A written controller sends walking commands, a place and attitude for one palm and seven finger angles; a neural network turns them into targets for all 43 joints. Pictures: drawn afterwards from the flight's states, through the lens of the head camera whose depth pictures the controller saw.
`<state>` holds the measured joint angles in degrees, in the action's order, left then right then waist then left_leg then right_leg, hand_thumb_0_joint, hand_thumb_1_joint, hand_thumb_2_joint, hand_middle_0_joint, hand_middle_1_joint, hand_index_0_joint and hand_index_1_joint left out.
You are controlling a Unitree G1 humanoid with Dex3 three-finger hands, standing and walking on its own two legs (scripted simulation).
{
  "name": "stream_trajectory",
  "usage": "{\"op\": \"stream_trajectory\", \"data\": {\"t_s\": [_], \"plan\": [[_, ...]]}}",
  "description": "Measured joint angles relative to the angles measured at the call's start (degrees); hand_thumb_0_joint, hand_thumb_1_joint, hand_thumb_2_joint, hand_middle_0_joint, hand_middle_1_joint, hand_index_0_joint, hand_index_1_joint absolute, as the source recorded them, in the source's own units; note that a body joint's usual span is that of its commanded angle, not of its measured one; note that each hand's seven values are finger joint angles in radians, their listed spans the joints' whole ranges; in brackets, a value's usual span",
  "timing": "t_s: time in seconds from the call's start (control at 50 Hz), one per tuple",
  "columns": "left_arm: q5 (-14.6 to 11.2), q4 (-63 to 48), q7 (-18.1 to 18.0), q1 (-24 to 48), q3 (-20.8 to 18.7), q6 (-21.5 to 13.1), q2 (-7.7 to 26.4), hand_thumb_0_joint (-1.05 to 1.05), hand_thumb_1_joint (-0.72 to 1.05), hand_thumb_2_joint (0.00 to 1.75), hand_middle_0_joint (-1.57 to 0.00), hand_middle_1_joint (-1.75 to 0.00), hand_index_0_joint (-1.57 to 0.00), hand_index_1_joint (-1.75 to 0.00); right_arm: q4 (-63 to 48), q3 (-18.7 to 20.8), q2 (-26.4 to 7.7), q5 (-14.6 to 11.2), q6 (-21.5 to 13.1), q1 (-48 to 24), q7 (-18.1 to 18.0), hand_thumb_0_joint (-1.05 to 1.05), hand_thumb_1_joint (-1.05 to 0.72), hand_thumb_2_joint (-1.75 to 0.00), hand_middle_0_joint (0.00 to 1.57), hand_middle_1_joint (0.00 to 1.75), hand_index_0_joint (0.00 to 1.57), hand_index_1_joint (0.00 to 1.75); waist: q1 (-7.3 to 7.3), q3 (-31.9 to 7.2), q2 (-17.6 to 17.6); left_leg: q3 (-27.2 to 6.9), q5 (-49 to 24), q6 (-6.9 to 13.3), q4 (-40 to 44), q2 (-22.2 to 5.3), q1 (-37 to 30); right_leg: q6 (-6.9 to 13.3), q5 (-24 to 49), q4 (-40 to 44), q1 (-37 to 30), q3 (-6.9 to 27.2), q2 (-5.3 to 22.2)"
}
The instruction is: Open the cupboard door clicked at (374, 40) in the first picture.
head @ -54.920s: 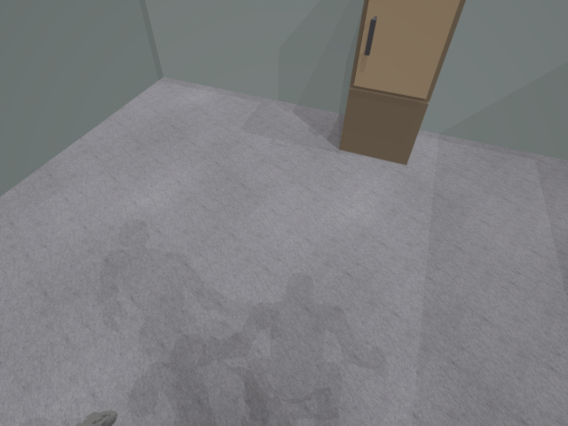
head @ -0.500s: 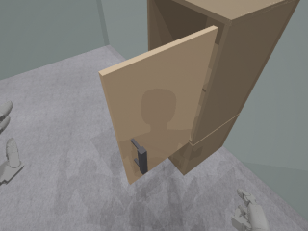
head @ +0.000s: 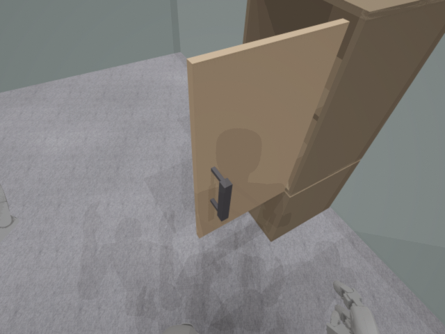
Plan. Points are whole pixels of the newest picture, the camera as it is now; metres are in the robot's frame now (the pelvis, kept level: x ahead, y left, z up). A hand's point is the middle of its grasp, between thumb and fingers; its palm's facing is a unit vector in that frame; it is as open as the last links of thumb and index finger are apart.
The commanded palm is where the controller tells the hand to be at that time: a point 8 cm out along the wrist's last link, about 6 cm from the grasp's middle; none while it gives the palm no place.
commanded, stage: step back with the hand held close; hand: left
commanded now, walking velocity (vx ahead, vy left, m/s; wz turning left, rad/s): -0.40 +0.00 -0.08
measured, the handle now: (219, 194) +0.44 +0.04 -0.07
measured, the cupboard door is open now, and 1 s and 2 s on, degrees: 92 92 92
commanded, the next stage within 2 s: stop stepping back and stand still in 0.40 s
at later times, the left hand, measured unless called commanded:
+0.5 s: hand out of the picture +0.14 +0.25 +0.19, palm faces +0.39 -0.83 -0.39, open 7.4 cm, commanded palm +0.08 +0.29 +0.20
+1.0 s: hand out of the picture +0.07 +0.19 +0.17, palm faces +0.25 -0.85 -0.47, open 7.4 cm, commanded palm +0.01 +0.26 +0.20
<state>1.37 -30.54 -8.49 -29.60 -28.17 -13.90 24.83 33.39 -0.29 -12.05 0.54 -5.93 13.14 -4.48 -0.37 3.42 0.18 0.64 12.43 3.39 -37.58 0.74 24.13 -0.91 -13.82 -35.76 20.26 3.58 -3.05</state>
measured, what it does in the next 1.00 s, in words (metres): walks backwards: right foot, then left foot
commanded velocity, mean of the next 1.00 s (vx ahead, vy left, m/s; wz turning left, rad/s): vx -0.11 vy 0.05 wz -0.04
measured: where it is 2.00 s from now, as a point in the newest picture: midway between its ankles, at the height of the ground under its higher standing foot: outside the picture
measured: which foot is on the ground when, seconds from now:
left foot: down 0.00-0.60, up 0.62-0.72, down 0.74-0.96, up 0.98-1.00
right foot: down 0.00-0.20, up 0.22-0.56, down 0.58-0.82, up 0.84-0.92, down 0.94-1.00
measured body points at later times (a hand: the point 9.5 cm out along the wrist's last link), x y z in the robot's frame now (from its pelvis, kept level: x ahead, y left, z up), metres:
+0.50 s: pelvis -0.09 +0.00 +0.02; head -0.04 +0.04 +0.46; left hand +0.12 +0.29 +0.21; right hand +0.10 -0.22 -0.05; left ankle +0.07 +0.09 -0.72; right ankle -0.29 -0.12 -0.66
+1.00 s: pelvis -0.17 -0.02 +0.00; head -0.18 -0.02 +0.45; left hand +0.05 +0.24 +0.20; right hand -0.09 -0.30 -0.09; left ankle -0.07 +0.08 -0.71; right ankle -0.22 -0.10 -0.72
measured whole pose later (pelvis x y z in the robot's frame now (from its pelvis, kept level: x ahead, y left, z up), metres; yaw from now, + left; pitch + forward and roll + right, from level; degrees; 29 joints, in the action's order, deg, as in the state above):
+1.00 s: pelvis -0.17 -0.02 +0.00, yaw -8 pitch -2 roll +1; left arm -2.0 -27.6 -7.7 -32.1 -22.9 -9.6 23.5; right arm 37.3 0.5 -13.2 -0.3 -6.8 16.0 -3.9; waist 3.9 -0.4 0.7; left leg 1.8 16.5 0.6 -39.6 0.8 24.9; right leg 2.4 -22.7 -36.3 11.5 -3.8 -0.1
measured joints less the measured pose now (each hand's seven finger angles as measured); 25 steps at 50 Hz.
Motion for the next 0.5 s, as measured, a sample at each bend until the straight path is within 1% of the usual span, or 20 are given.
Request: {"op": "stream_trajectory", "data": {"t_s": [0.06, 0.14, 0.16, 0.2, 0.22, 0.24, 0.26, 0.3, 0.32, 0.34, 0.38, 0.42, 0.46, 0.5], "plan": [[-0.77, 0.48, 0.17, 0.61, 0.19, -0.21, -1.06, 0.01, 0.89, 0.90, -0.21, -0.30, -0.21, -0.30, 0.89, 0.33, -0.28, -0.10, -0.22, -1.75, 0.47, 0.01, -0.90, -0.90, 0.21, 0.30, 0.21, 0.30, -0.49, 0.58, -0.71, -0.03, 1.79, -0.59, -1.00, -0.45, 1.14, 0.15, 0.90, 0.45, 0.68, 0.01, -0.41], [-1.71, 0.03, 0.21, 0.77, 3.05, 0.15, -1.84, 0.01, 0.89, 0.90, -0.21, -0.30, -0.21, -0.30, 2.04, 0.91, -0.68, -0.27, 0.31, -3.43, 1.00, 0.01, -0.90, -0.90, 0.21, 0.30, 0.21, 0.30, -0.20, 0.38, 0.00, -0.49, 6.29, -2.38, -1.98, 0.41, 1.83, 0.01, 3.29, 3.00, 1.27, 0.18, 0.24], [-1.79, -0.38, 0.26, 0.54, 3.55, 0.24, -1.63, 0.01, 0.89, 0.90, -0.21, -0.30, -0.21, -0.30, 2.12, 1.01, -0.73, -0.35, 0.54, -3.63, 0.97, 0.01, -0.90, -0.90, 0.21, 0.30, 0.21, 0.30, 0.10, 0.11, 0.37, -0.50, 5.70, -2.37, -0.95, 0.57, 1.30, -0.24, 3.78, 3.39, 1.65, 0.20, 0.44], [-1.96, -1.35, 0.42, 0.27, 3.69, 0.41, -0.51, 0.01, 0.89, 0.90, -0.21, -0.30, -0.21, -0.30, 1.72, 1.07, -0.74, -0.45, 0.85, -4.08, 0.59, 0.01, -0.90, -0.90, 0.21, 0.30, 0.21, 0.30, 0.55, 0.39, 1.27, -0.18, -1.30, -1.18, 1.98, 0.81, 1.23, -0.67, 4.49, 3.56, 2.46, 0.25, 0.81], [-1.88, -1.69, 0.54, 0.19, 3.30, 0.36, 0.20, 0.01, 0.89, 0.90, -0.21, -0.30, -0.21, -0.30, 1.35, 1.15, -0.78, -0.38, 0.78, -4.34, 0.30, 0.01, -0.90, -0.90, 0.21, 0.30, 0.21, 0.30, 0.64, 0.85, 1.24, -0.08, -4.46, -0.43, 2.48, 0.54, 1.46, -0.73, 3.49, 1.82, 3.28, 0.25, 0.44], [-1.74, -1.72, 0.74, 0.21, 2.77, 0.32, 0.90, 0.01, 0.89, 0.90, -0.21, -0.30, -0.21, -0.30, 1.24, 1.37, -0.56, -0.14, 0.53, -4.62, 0.05, 0.01, -0.90, -0.90, 0.21, 0.30, 0.21, 0.30, 0.69, 1.36, 1.15, -0.14, -5.02, 0.11, 2.46, 0.30, 1.62, -0.64, 0.18, -2.86, 4.21, 0.49, -0.31], [-1.50, -1.56, 0.94, 0.20, 2.18, 0.33, 1.47, 0.01, 0.89, 0.90, -0.21, -0.30, -0.21, -0.30, 1.36, 1.59, -0.18, 0.19, 0.17, -4.74, -0.06, 0.01, -0.90, -0.90, 0.21, 0.30, 0.20, 0.30, 0.65, 1.54, 0.89, -0.35, -4.85, 0.45, 2.92, -0.09, 1.57, -0.60, -3.15, -9.60, 5.06, 0.82, -1.50], [-1.25, -1.45, 1.05, -0.08, 0.96, 0.50, 2.12, 0.01, 0.89, 0.90, -0.21, -0.30, -0.22, -0.30, 1.71, 1.78, 0.69, 0.53, -0.51, -4.30, 0.12, 0.01, -0.90, -0.90, 0.21, 0.30, 0.20, 0.30, 0.67, 0.67, -0.12, -1.30, -5.22, 0.63, 4.81, -1.25, 1.80, -0.45, -6.99, -21.39, 4.85, 0.36, -3.78], [-1.53, -1.80, 0.83, -0.44, 0.34, 0.63, 2.30, 0.01, 0.89, 0.90, -0.21, -0.30, -0.22, -0.30, 1.99, 1.69, 1.15, 0.59, -0.90, -3.94, 0.33, 0.01, -0.90, -0.90, 0.21, 0.30, 0.20, 0.30, 0.34, -0.17, -0.36, -1.51, -6.16, 0.50, 6.25, -1.88, 1.96, -0.37, -8.45, -24.53, 3.68, -0.20, -4.24], [-1.94, -2.38, 0.43, -0.91, -0.23, 0.76, 2.32, 0.01, 0.89, 0.90, -0.21, -0.30, -0.22, -0.30, 2.33, 1.50, 1.60, 0.57, -1.31, -3.65, 0.58, 0.01, -0.90, -0.90, 0.21, 0.30, 0.20, 0.30, -0.27, -1.14, -0.31, -1.31, -7.32, 0.26, 7.83, -2.50, 2.14, -0.29, -9.93, -25.97, 2.10, -0.78, -4.14], [-2.88, -3.53, -0.46, -1.73, -0.82, 1.00, 1.78, 0.02, 0.89, 0.90, -0.21, -0.30, -0.22, -0.30, 3.09, 0.93, 2.46, 0.51, -2.07, -3.48, 1.05, 0.01, -0.90, -0.90, 0.21, 0.30, 0.20, 0.30, -1.63, -3.10, 0.30, -0.22, -9.50, -0.31, 11.06, -3.61, 2.57, -0.02, -12.82, -24.38, -1.89, -1.85, -2.86], [-3.57, -3.96, -1.03, -1.45, -0.24, 1.26, 0.48, 0.01, 0.89, 0.90, -0.21, -0.30, -0.21, -0.30, 3.65, 0.26, 3.09, 0.74, -2.86, -3.99, 1.18, 0.01, -0.90, -0.90, 0.21, 0.30, 0.20, 0.30, -2.44, -4.34, 0.81, 0.94, -11.87, -0.75, 14.39, -4.43, 3.01, 0.21, -15.06, -19.13, -6.13, -2.49, -1.49], [-4.04, -3.59, -1.08, 0.32, 1.27, 1.65, -0.80, 0.01, 0.89, 0.90, -0.21, -0.30, -0.21, -0.30, 3.88, -0.33, 3.44, 1.10, -3.58, -5.11, 1.27, 0.01, -0.90, -0.90, 0.21, 0.30, 0.21, 0.30, -2.67, -4.58, 0.96, 1.72, -14.71, -1.17, 17.66, -5.03, 3.56, 0.58, -16.82, -12.22, -9.82, -2.85, -0.76], [-4.35, -2.98, -0.78, 2.59, 2.66, 2.00, -1.15, 0.01, 0.89, 0.90, -0.20, -0.30, -0.21, -0.30, 3.76, -0.67, 3.73, 1.47, -3.93, -6.67, 1.48, 0.01, -0.90, -0.90, 0.21, 0.30, 0.21, 0.30, -2.43, -4.05, 1.00, 2.32, -17.65, -1.63, 20.50, -5.50, 4.35, 1.26, -17.42, -4.78, -12.62, -3.44, -0.48]]}}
